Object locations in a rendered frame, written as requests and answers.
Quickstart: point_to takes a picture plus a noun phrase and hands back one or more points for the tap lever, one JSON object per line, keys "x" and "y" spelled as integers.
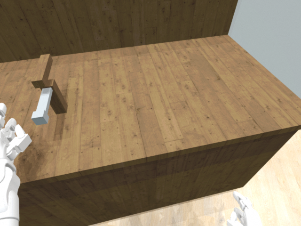
{"x": 40, "y": 116}

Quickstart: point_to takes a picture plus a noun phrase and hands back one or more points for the counter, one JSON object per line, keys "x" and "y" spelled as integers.
{"x": 153, "y": 104}

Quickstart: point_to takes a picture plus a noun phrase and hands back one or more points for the left robot forearm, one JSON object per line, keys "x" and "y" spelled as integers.
{"x": 9, "y": 201}

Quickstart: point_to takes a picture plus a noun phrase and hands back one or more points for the left robot hand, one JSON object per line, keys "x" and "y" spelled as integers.
{"x": 10, "y": 145}

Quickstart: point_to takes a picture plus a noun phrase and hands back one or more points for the right robot hand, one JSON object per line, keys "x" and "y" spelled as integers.
{"x": 247, "y": 217}

